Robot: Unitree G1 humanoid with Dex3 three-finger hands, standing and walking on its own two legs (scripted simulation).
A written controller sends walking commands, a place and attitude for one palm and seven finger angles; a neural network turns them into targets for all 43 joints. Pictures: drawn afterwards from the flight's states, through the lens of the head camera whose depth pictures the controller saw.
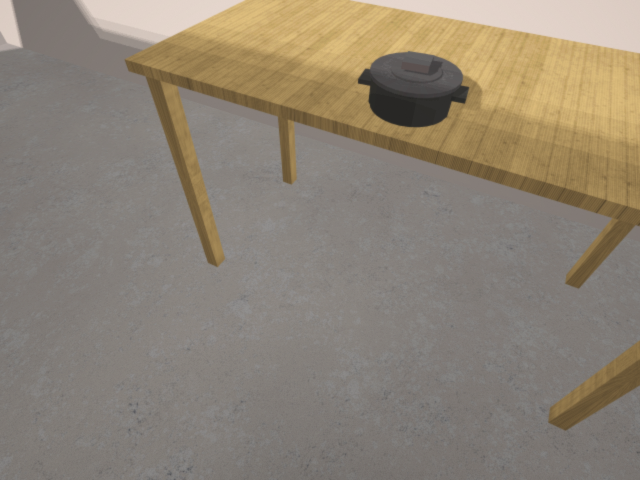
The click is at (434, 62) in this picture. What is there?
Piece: lid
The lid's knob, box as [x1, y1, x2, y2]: [401, 51, 433, 73]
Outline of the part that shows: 408,51 402,61 401,68 427,73 431,65 433,55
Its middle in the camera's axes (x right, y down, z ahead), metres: +0.19 -0.34 +0.75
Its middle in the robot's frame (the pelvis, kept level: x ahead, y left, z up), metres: +0.82 -0.15 +0.15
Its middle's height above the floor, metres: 0.93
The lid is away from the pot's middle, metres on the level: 0.00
